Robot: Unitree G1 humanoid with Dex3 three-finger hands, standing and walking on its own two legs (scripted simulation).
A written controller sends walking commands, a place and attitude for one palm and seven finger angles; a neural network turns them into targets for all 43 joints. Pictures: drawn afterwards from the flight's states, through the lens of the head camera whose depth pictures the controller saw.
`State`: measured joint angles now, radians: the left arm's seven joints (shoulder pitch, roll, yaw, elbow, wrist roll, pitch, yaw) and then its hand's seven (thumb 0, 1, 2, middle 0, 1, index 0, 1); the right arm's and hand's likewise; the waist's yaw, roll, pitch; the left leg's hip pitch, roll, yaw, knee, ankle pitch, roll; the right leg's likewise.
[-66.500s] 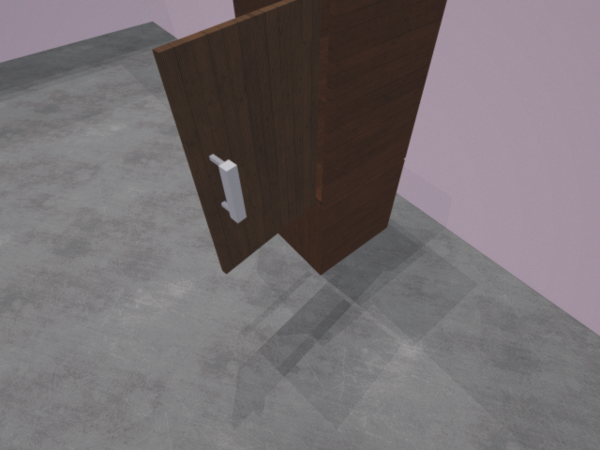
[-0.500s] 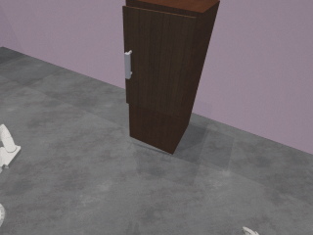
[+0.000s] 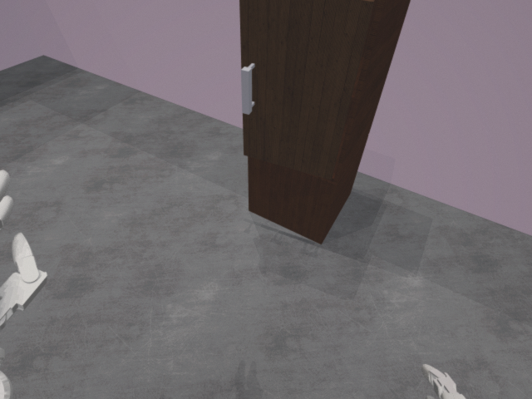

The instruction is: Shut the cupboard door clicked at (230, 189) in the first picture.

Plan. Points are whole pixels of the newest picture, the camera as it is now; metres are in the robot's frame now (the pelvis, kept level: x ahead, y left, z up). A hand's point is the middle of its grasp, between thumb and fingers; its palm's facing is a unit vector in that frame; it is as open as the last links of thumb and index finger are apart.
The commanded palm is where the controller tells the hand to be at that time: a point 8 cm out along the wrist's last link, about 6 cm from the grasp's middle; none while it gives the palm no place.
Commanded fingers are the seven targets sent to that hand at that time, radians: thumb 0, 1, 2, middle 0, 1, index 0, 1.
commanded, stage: stop stepping back and stand still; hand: left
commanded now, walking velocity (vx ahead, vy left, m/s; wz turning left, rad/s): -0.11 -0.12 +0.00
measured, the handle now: (249, 88) +1.02 +0.11 -0.03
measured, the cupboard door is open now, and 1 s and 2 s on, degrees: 8 8 8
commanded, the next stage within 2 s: let the arm hang, fingers relaxed in 0.30 s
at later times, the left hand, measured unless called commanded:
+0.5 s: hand (83, 311) +0.22 +0.27 +0.05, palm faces +0.19 -0.86 -0.47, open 7.4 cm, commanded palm none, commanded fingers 0.00 0.90 0.90 -0.20 -0.30 -0.20 -0.30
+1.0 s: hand out of the picture -0.07 +0.22 -0.16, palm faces +0.01 -0.97 -0.24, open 7.3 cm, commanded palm none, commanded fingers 0.00 0.90 0.90 -0.20 -0.30 -0.20 -0.30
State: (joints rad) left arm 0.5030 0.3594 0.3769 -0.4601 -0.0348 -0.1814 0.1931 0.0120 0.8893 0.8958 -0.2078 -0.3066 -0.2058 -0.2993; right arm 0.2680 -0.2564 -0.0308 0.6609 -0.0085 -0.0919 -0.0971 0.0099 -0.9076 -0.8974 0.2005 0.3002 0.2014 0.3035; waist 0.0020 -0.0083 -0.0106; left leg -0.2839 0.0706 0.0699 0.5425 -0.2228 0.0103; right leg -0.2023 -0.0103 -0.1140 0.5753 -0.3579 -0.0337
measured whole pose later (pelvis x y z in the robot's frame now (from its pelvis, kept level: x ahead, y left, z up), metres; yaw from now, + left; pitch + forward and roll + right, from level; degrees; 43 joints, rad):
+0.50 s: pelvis +0.00 +0.02 +0.00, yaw +0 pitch +1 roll -1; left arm 0.35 0.38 0.19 0.01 0.00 -0.06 0.05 0.00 0.90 0.90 -0.20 -0.31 -0.20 -0.30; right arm 0.18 -0.29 0.00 0.71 0.00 -0.05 0.00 0.01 -0.91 -0.90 0.20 0.30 0.20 0.30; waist 0.01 0.07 -0.03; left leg -0.35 0.06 0.08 0.59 -0.26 0.00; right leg -0.25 -0.02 -0.10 0.57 -0.34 -0.01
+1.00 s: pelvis -0.03 +0.03 +0.01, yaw -1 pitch -2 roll -1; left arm 0.36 0.19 0.02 1.13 0.01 0.03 0.02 0.00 0.93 0.90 -0.20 -0.30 -0.20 -0.30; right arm 0.33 -0.15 0.00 1.09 -0.02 0.03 -0.02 0.00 -0.91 -0.90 0.20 0.30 0.20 0.30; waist -0.01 0.02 0.05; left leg -0.26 0.04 0.10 0.45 -0.16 0.02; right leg -0.16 -0.03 -0.09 0.43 -0.24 0.00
